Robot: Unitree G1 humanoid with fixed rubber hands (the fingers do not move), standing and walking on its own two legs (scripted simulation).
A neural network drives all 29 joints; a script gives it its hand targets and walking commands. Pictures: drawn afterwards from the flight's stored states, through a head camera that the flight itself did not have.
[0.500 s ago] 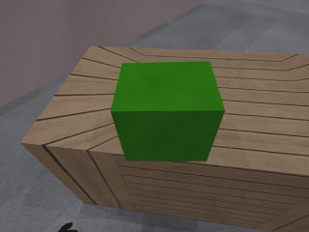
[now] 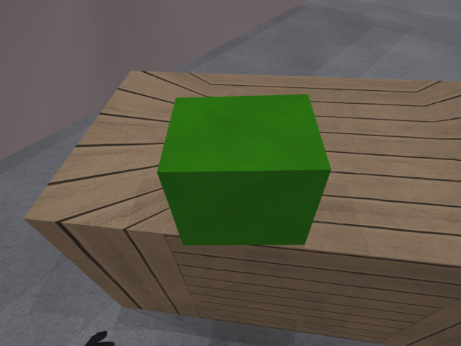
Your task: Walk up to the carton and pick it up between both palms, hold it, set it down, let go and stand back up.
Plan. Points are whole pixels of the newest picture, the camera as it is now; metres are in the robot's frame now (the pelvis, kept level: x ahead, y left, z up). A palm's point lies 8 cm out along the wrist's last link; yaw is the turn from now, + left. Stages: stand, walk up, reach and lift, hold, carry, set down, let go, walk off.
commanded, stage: stand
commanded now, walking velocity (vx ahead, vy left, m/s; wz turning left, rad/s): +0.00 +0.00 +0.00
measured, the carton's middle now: (242, 173) +0.42 +0.01 +0.05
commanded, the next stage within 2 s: none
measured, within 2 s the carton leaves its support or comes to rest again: neither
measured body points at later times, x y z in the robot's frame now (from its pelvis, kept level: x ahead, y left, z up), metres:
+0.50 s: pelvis +0.01 +0.00 +0.00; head +0.01 -0.01 +0.45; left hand +0.11 +0.30 -0.12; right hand +0.09 -0.31 -0.13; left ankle -0.02 +0.14 -0.75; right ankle +0.02 -0.10 -0.75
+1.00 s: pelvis +0.02 -0.01 +0.00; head +0.02 -0.02 +0.45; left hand +0.12 +0.30 -0.12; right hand +0.10 -0.31 -0.14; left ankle -0.02 +0.14 -0.75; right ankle +0.02 -0.10 -0.75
